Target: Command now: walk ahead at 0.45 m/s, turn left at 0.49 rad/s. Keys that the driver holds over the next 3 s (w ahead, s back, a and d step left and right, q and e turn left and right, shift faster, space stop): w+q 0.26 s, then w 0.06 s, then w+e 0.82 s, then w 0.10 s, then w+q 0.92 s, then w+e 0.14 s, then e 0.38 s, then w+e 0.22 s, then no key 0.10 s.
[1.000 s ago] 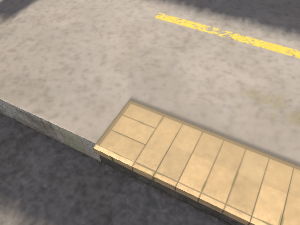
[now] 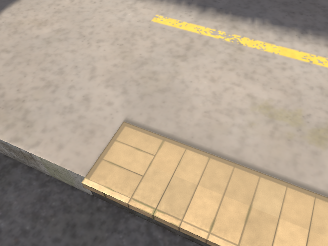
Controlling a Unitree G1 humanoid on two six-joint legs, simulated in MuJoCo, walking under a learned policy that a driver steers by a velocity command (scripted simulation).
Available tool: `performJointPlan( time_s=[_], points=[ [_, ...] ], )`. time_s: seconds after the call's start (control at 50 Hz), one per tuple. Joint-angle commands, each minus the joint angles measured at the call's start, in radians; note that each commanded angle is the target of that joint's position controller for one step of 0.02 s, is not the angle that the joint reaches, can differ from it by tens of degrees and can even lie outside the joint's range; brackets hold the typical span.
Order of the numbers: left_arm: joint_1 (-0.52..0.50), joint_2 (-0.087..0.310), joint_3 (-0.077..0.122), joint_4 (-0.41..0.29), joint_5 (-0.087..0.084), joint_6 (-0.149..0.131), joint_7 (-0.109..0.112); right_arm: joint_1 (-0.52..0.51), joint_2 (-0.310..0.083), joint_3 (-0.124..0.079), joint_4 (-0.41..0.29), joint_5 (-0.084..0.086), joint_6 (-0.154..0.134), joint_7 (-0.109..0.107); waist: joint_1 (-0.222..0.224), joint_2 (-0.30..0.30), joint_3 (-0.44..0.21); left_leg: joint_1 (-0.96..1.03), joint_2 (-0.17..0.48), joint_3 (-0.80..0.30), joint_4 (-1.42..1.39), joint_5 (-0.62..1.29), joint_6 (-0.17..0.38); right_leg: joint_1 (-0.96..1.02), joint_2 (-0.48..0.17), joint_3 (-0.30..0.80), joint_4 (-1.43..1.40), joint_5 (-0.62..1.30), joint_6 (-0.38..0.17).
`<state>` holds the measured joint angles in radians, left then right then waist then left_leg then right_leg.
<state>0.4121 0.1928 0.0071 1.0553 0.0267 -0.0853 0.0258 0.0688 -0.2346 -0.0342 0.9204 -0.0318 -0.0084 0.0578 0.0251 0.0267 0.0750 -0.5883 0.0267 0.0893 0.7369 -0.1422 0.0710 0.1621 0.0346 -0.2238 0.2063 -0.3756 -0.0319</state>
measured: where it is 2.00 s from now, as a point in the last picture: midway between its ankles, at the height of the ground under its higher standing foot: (177, 82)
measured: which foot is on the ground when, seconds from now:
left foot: up 0.00-0.06, down 0.08-0.74, up 0.76-1.00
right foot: down 0.00-0.08, up 0.10-0.70, down 0.72-1.00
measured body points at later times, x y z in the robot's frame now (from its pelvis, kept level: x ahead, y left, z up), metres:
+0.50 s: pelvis +0.24 +0.04 +0.01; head +0.25 +0.06 +0.46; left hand +0.34 +0.30 -0.11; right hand +0.27 -0.21 -0.13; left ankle +0.15 +0.07 -0.73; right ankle +0.30 -0.06 -0.45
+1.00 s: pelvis +0.59 +0.04 +0.16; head +0.62 +0.04 +0.61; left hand +0.59 +0.29 +0.02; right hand +0.80 -0.16 +0.09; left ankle +0.73 +0.19 -0.46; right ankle +0.53 +0.02 -0.56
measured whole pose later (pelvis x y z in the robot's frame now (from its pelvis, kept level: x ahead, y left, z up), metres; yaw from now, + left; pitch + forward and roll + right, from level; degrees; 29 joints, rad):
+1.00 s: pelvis +0.59 +0.04 +0.16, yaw -3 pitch +3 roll +0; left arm 0.39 0.23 0.03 0.96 0.01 -0.06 0.01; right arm 0.06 -0.14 0.05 0.58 -0.06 -0.06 0.00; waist 0.00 0.00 0.00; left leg -0.92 0.07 -0.05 1.24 -0.17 0.05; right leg -0.26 0.20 0.04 0.59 -0.37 -0.17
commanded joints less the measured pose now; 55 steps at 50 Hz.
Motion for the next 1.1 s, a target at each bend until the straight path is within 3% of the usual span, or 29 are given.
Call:
performJointPlan(
  time_s=[0.02, 0.06, 0.08, 0.1, 0.12, 0.14, 0.18, 0.22, 0.3, 0.34, 0.38, 0.5, 0.58, 0.62, 0.66, 0.68, 0.72, 0.74, 0.76, 0.78, 0.8, 0.82, 0.84, 0.86, 0.9, 0.94, 0.96, 1.04, 1.1],
  points=[
    [-0.005, 0.186, 0.032, -0.038, -0.001, -0.007, 0.015, -0.009, -0.056, -0.006, -0.068, -0.001, -0.015, -0.008, -0.056, -0.15, -0.016, 0.131, -0.086, 0.084, -0.081, -0.074, 0.071, -0.061, -0.28, 0.025, 0.18, 1.203, -0.074],
    [-0.03, 0.206, 0.038, -0.054, 0.002, 0.009, 0.013, 0.174, -0.097, -0.027, -0.022, -0.008, -0.028, -0.016, -0.13, -0.153, -0.134, 0.34, -0.133, 0.069, -0.163, -0.089, 0.132, -0.095, -0.29, 0.023, 0.491, 1.214, -0.078],
    [-0.048, 0.211, 0.038, -0.067, -0.002, 0.011, 0.009, 0.298, -0.134, -0.047, 0.008, -0.02, -0.035, -0.026, -0.199, -0.104, -0.196, 0.544, -0.101, -0.007, -0.262, -0.069, 0.172, -0.243, -0.265, 0.009, 0.739, 0.979, -0.057],
    [-0.015, 0.11, 0.016, -0.121, -0.011, 0.004, -0.009, 0.318, -0.25, -0.078, -0.004, -0.023, -0.031, -0.042, -0.15, 0.133, -0.273, 0.822, 0.19, -0.428, -0.285, -0.084, 0.285, -0.624, -0.124, -0.002, 1.11, 0.176, -0.005],
    [-0.064, 0.16, 0.031, -0.165, -0.006, -0.004, -0.014, 0.309, -0.292, -0.091, -0.017, 0.01, -0.02, -0.037, -0.14, 0.113, -0.36, 0.872, 0.314, -0.819, -0.42, -0.064, 0.375, -0.795, 0.009, 0.202, 1.305, -0.14, -0.001],
    [-0.137, 0.174, 0.037, -0.184, -0.003, -0.01, -0.019, 0.248, -0.266, -0.086, -0.012, 0.028, -0.015, -0.041, -0.111, 0.017, -0.222, 0.75, 0.286, -0.669, -0.462, -0.132, 0.33, -0.855, -0.074, 0.278, 1.255, -0.024, -0.015],
    [-0.142, 0.156, 0.035, -0.181, -0.004, -0.019, -0.018, 0.149, -0.17, -0.063, -0.035, 0.024, -0.023, -0.047, -0.039, -0.052, -0.046, 0.504, 0.196, -0.5, -0.527, -0.009, 0.252, -0.796, -0.128, 0.257, 1.123, 0.069, -0.007],
    [-0.1, 0.14, 0.031, -0.18, 0.025, 0.016, -0.021, 0.115, -0.133, -0.047, -0.045, 0.031, -0.041, -0.054, 0.011, -0.042, -0.048, 0.405, 0.116, -0.377, -0.528, 0.203, 0.223, -0.709, -0.147, 0.259, 1.051, 0.088, 0.024],
    [-0.126, 0.109, 0.029, -0.214, 0.026, 0.051, -0.023, 0.192, -0.157, -0.046, -0.033, 0.029, -0.063, -0.057, 0.009, 0.011, -0.098, 0.395, 0.067, -0.294, -0.494, 0.445, 0.204, -0.731, -0.126, 0.203, 1.029, 0.138, 0.073],
    [-0.186, 0.093, 0.03, -0.23, 0.023, 0.064, -0.014, 0.288, -0.124, -0.035, -0.009, 0.022, -0.065, -0.064, -0.041, 0.082, -0.117, 0.513, 0.094, -0.374, -0.49, 0.304, 0.236, -0.952, -0.119, 0.176, 1.34, 0.073, 0.07],
    [-0.268, 0.094, 0.028, -0.273, 0.023, 0.066, -0.007, 0.358, -0.12, -0.025, 0.018, 0.028, -0.07, -0.067, -0.056, 0.028, -0.063, 0.59, 0.138, -0.434, -0.508, 0.089, 0.252, -1.223, -0.147, 0.196, 1.548, 0.011, 0.042],
    [-0.464, 0.006, -0.018, -0.405, -0.003, 0.06, -0.005, 0.535, -0.101, 0.009, 0.114, -0.016, -0.095, -0.067, -0.09, 0.012, 0.028, 0.753, 0.199, -0.394, -0.453, 0.09, 0.179, -1.73, -0.039, 0.235, 1.957, -0.204, -0.056],
    [-0.604, -0.059, -0.074, -0.536, -0.005, 0.069, -0.002, 0.529, -0.079, 0.039, 0.164, 0.006, -0.085, -0.077, -0.044, -0.006, 0.077, 0.592, 0.171, -0.227, -0.594, 0.115, 0.08, -1.687, -0.015, 0.155, 1.741, -0.241, -0.082],
    [-0.577, -0.041, -0.085, -0.557, 0.013, 0.092, -0.021, 0.497, -0.091, 0.041, 0.158, 0.031, -0.072, -0.099, -0.022, -0.047, 0.029, 0.495, 0.16, -0.115, -0.733, 0.502, 0.082, -1.345, -0.034, 0.026, 1.488, -0.167, -0.089],
    [-0.423, -0.01, -0.077, -0.484, -0.006, 0.099, -0.03, 0.43, -0.134, 0.04, 0.093, 0.077, -0.077, -0.107, 0.047, -0.034, -0.133, 0.399, 0.152, 0.007, -0.592, 1.415, 0.06, -0.809, 0.042, -0.076, 1.241, -0.072, -0.121],
    [-0.31, 0.019, -0.061, -0.44, -0.016, 0.105, -0.029, 0.421, -0.211, 0.021, 0.081, 0.072, -0.084, -0.112, 0.104, 0.052, -0.228, 0.452, 0.204, -0.008, -0.441, 1.726, 0.055, -0.663, 0.072, -0.066, 1.192, -0.074, -0.125],
    [-0.059, 0.09, -0.02, -0.336, -0.013, 0.097, -0.038, 0.376, -0.278, -0.019, 0.038, 0.064, -0.068, -0.117, 0.216, 0.178, -0.361, 0.599, 0.218, 0.01, 0.033, 1.916, 0.037, -0.492, 0.139, 0.088, 0.923, -0.158, -0.187],
    [0.02, 0.201, 0.024, -0.287, 0.001, 0.087, -0.048, 0.38, -0.21, -0.016, -0.018, 0.049, -0.08, -0.096, 0.224, -0.025, -0.37, 0.279, 0.065, -0.008, 0.517, 1.091, 0.001, -0.282, -0.049, 0.613, 0.681, -0.148, -0.334],
    [-0.002, 0.281, 0.06, -0.26, -0.017, 0.114, -0.018, 0.309, -0.19, -0.031, -0.072, 0.006, -0.093, -0.049, 0.167, -0.259, -0.437, 0.043, -0.2, -0.078, 0.935, 0.005, -0.048, -0.21, -0.21, 1.275, 0.246, 0.208, -0.432],
    [-0.118, 0.264, 0.066, -0.274, -0.04, 0.105, -0.005, 0.303, -0.132, -0.012, -0.15, -0.021, -0.112, -0.013, 0.069, -0.108, -0.364, -0.109, -0.123, -0.219, 1.059, -0.002, -0.019, -0.248, -0.221, 1.304, 0.211, 0.021, -0.4],
    [-0.138, 0.203, 0.058, -0.241, -0.036, 0.089, 0.0, 0.25, -0.074, 0.004, -0.171, -0.017, -0.112, -0.01, 0.038, 0.034, -0.202, -0.175, -0.1, -0.221, 1.064, -0.014, -0.004, -0.409, -0.214, 1.204, 0.22, -0.144, -0.356],
    [-0.145, 0.128, 0.042, -0.201, -0.007, 0.075, 0.001, 0.207, -0.007, 0.022, -0.206, -0.018, -0.101, -0.024, -0.015, 0.129, -0.034, -0.232, -0.06, -0.224, 1.0, -0.058, 0.012, -0.585, -0.192, 1.057, 0.252, -0.097, -0.297],
    [-0.134, 0.047, 0.022, -0.171, 0.017, 0.061, 0.001, 0.17, 0.04, 0.039, -0.244, -0.021, -0.081, -0.046, -0.054, 0.11, 0.006, -0.248, -0.046, -0.209, 1.046, -0.122, 0.017, -0.678, -0.157, 0.939, 0.281, 0.015, -0.277],
    [-0.149, 0.033, 0.018, -0.168, 0.028, 0.039, -0.003, 0.185, 0.056, 0.05, -0.264, -0.023, -0.069, -0.058, -0.082, 0.08, 0.008, -0.274, -0.042, -0.192, 1.094, -0.177, 0.019, -0.707, -0.125, 0.826, 0.266, 0.124, -0.267],
    [-0.135, 0.067, 0.021, -0.138, 0.011, 0.002, -0.02, 0.177, 0.058, 0.059, -0.308, -0.023, -0.047, -0.077, -0.126, 0.019, 0.006, -0.361, -0.009, -0.164, 1.059, -0.232, 0.026, -0.703, -0.083, 0.654, 0.204, 0.137, -0.229],
    [-0.203, 0.121, 0.037, -0.187, -0.019, -0.008, -0.028, 0.118, -0.007, 0.058, -0.359, -0.036, -0.044, -0.074, -0.144, 0.041, 0.022, -0.143, 0.028, -0.107, 0.545, -0.095, -0.01, -0.835, 0.022, 0.459, 0.124, 0.211, -0.203],
    [-0.153, 0.116, 0.041, -0.197, -0.021, -0.008, -0.018, 0.073, -0.044, 0.045, -0.363, -0.03, -0.044, -0.066, -0.088, 0.04, 0.001, -0.056, 0.012, -0.023, 0.43, -0.051, -0.035, -0.814, 0.045, 0.428, 0.093, 0.362, -0.211],
    [0.061, 0.181, 0.08, -0.202, -0.036, -0.004, 0.004, -0.086, -0.001, 0.054, -0.402, -0.012, -0.058, -0.032, 0.058, -0.059, -0.12, -0.155, -0.018, -0.016, 0.119, 0.132, -0.045, -0.272, -0.034, 0.503, 0.087, 0.859, -0.144],
    [0.117, 0.185, 0.091, -0.218, -0.025, 0.02, 0.009, -0.155, -0.018, 0.052, -0.412, -0.001, -0.064, -0.017, 0.083, -0.125, -0.126, -0.122, -0.077, -0.007, -0.048, 0.118, -0.04, -0.094, -0.045, 0.509, 0.128, 1.011, -0.114]
  ],
)
Next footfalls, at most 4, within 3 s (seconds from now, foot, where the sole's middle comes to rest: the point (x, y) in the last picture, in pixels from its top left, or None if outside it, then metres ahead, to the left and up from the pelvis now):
0.08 left None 0.18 0.07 -0.77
0.72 right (175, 197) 0.57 0.02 -0.60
1.22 left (154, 122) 0.92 0.11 -0.60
1.68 right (204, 87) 1.13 -0.12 -0.60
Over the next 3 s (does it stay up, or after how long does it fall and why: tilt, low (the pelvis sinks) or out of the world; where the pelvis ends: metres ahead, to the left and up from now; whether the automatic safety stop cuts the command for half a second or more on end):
stays up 1.51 0.08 0.18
